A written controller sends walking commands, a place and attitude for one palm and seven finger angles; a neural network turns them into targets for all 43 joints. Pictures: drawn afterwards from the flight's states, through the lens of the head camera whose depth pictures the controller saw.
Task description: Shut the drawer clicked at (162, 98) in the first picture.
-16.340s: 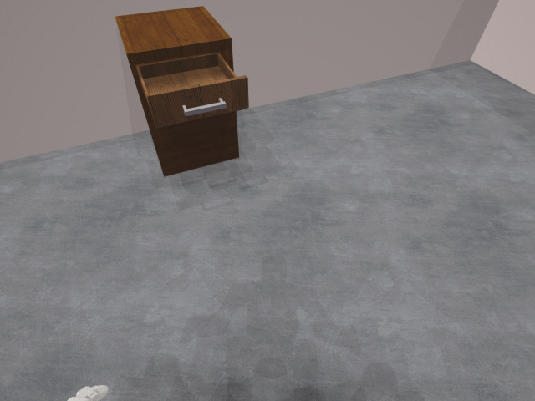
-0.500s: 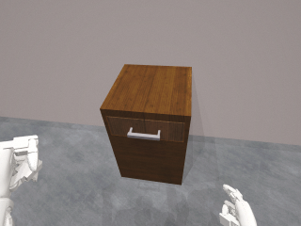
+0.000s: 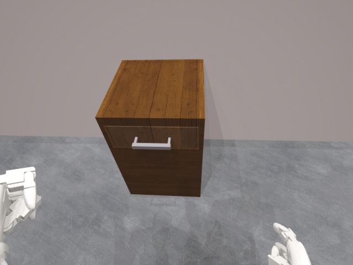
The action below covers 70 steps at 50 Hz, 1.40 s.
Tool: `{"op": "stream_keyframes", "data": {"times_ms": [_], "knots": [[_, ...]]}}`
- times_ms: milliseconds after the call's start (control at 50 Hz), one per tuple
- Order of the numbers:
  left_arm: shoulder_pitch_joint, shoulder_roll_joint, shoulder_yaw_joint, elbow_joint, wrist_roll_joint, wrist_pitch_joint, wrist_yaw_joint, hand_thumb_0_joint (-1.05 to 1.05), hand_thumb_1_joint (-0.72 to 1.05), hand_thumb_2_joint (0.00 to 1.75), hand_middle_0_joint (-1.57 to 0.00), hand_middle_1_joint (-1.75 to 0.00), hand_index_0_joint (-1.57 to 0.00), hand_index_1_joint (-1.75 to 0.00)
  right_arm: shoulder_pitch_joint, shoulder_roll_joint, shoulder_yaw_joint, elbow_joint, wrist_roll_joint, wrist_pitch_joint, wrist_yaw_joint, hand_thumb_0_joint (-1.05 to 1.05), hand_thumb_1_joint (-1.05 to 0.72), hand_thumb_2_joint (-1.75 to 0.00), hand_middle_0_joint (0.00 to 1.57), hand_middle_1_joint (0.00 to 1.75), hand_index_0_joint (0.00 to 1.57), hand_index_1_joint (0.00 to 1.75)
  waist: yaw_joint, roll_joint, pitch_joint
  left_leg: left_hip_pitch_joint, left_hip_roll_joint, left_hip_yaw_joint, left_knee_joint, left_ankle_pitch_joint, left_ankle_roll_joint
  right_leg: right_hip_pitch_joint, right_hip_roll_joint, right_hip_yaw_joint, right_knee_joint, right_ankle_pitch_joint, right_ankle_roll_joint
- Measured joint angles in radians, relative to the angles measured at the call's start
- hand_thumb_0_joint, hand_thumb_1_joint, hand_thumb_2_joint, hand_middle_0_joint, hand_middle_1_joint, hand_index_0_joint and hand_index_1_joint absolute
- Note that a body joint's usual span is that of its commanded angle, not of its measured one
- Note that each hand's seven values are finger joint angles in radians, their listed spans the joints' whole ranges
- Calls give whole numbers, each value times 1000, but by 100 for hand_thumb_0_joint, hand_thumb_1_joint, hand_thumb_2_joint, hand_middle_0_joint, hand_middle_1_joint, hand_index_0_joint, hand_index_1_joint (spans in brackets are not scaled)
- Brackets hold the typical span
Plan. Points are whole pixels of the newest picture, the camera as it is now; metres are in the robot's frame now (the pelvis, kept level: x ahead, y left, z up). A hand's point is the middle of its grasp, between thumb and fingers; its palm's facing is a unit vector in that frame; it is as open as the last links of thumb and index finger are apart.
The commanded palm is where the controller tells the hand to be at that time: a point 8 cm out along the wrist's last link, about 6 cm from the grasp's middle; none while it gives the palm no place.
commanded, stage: step back with the hand held close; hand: left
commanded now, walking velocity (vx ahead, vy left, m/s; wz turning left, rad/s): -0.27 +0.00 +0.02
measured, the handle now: (152, 142) +0.62 +0.15 -0.22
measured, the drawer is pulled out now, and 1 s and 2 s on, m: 0.00 0.00 0.00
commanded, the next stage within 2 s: stop stepping back and stand still in 1.22 s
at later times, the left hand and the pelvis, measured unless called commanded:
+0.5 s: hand out of the picture +0.12 +0.27 +0.15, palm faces +0.37 -0.80 -0.47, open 3.3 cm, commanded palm +0.06 +0.31 +0.18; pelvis -0.06 +0.02 -0.01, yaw +2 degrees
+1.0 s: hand out of the picture +0.08 +0.28 +0.16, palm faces +0.38 -0.77 -0.51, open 3.3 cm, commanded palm +0.00 +0.32 +0.18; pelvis -0.11 +0.03 -0.02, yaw +4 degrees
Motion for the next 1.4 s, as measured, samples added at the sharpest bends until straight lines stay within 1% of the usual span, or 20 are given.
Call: {"op": "stream_keyframes", "data": {"times_ms": [100,220,300,480,560,600,700,800,840,880,920,980,1020,1080,1160,1240,1260,1300,1340,1400], "knots": [[74,28,-23,-61,2,1,-4,2,89,89,-140,-160,-141,-160,8,-3,-15,-14,4,21,-10,1,-90,-90,20,30,20,30,-5,-22,17,-27,-13,9,-11,22,9,-40,-14,7,15,9,9],[85,76,24,-118,-2,-26,14,2,89,89,-140,-160,-141,-160,5,13,-12,-19,4,22,-19,1,-90,-90,20,30,19,30,10,-38,11,-55,-21,4,2,38,17,-66,-23,0,31,21,16],[63,63,34,-97,0,-38,24,2,89,89,-140,-160,-141,-160,-13,23,-5,-22,3,13,-17,1,-90,-90,20,30,20,30,16,-31,2,-75,-23,3,13,51,23,-81,-25,-2,33,38,21],[50,21,-5,-89,30,-47,33,2,89,90,-141,-160,-141,-160,-7,35,19,-41,-6,-19,-10,1,-90,-90,20,30,20,30,21,-38,8,-136,-19,-9,46,72,39,-121,-15,-6,34,58,36],[32,48,16,-126,46,-56,34,2,89,90,-141,-160,-141,-160,13,40,25,-48,-9,-30,-12,1,-90,-90,20,30,20,30,14,-63,28,-158,-29,-20,56,87,42,-147,2,28,73,40,44],[24,65,38,-144,50,-65,34,2,89,90,-141,-160,-141,-160,20,43,26,-47,-11,-37,-12,1,-90,-90,20,30,20,30,10,-76,37,-168,-40,-23,70,89,40,-158,7,47,93,66,36],[15,75,84,-153,60,-94,29,2,89,90,-141,-160,-141,-160,12,37,13,-30,-13,-49,-4,1,-90,-90,20,30,20,30,14,-62,43,-202,-28,-12,133,50,45,-187,14,48,143,44,23],[-2,62,64,-155,41,-120,31,2,89,90,-141,-160,-141,-160,1,31,-14,3,-17,-43,14,1,-90,-90,20,30,20,30,-4,-61,37,-241,-32,-22,185,-70,13,-198,10,39,126,64,20],[-8,60,51,-157,37,-129,35,2,89,90,-141,-160,-141,-160,-2,30,-22,13,-16,-36,16,1,-90,-90,20,30,20,30,-17,-71,42,-247,-34,-22,176,-51,10,-202,3,32,121,73,24],[-3,70,50,-163,36,-133,37,2,89,90,-141,-160,-141,-160,-2,30,-23,15,-13,-32,13,1,-90,-90,20,30,20,30,-23,-85,48,-248,-32,-14,147,34,26,-213,0,31,126,78,31],[11,90,67,-170,42,-135,36,2,89,90,-141,-160,-141,-160,-2,31,-22,9,-12,-39,5,1,-90,-90,20,30,20,30,-23,-92,54,-254,-19,-4,130,139,51,-244,13,40,193,18,34],[5,112,91,-167,62,-129,29,2,88,89,-141,-160,-141,-160,4,48,-21,12,-22,-64,-1,1,-90,-90,20,30,20,30,-24,-87,52,-266,-6,-15,117,132,60,-276,54,82,472,-103,40],[1,118,107,-184,60,-126,31,2,88,89,-141,-160,-141,-160,12,61,-16,16,-28,-81,3,1,-90,-90,20,30,20,30,-17,-78,33,-278,11,-26,80,153,58,-240,64,84,558,-155,40],[20,122,134,-228,38,-141,40,2,88,89,-141,-160,-141,-160,8,84,1,28,-36,-103,14,1,-90,-90,20,30,20,30,8,-89,-2,-295,38,-14,5,211,44,-134,37,72,489,-238,31],[16,117,130,-244,17,-164,30,2,89,90,-141,-160,-141,-160,-33,115,20,45,-55,-128,24,1,-90,-90,20,30,20,30,28,-115,-18,-316,63,17,-103,297,25,11,4,56,221,-304,10],[-30,139,122,-236,9,-172,7,2,89,90,-141,-160,-141,-160,-97,124,24,42,-70,-129,40,1,-90,-90,20,30,20,30,31,-121,24,-356,80,44,-131,366,9,115,-7,32,-67,-174,-9],[-43,138,113,-233,10,-177,-4,2,89,90,-141,-160,-141,-160,-113,116,22,43,-67,-123,42,1,-90,-90,20,30,20,30,27,-97,48,-368,95,39,-105,366,6,125,4,26,-88,-142,24],[-35,140,93,-238,8,-179,-21,2,89,90,-141,-160,-141,-160,-110,104,19,60,-56,-100,38,1,-90,-90,20,30,20,30,8,-58,71,-377,106,3,-25,262,-6,142,28,16,-71,-135,51],[13,157,99,-262,-5,-182,-29,2,88,89,-141,-160,-141,-160,-62,107,23,75,-33,-83,27,1,-90,-90,20,30,20,30,-1,-89,52,-361,71,1,91,117,-22,150,2,27,-26,-162,54],[108,152,139,-283,-20,-163,-29,2,88,89,-141,-160,-141,-160,23,92,21,57,-17,-55,12,1,-90,-90,20,30,20,30,-11,-122,-21,-269,40,23,90,169,2,99,-35,37,107,-217,59]]}}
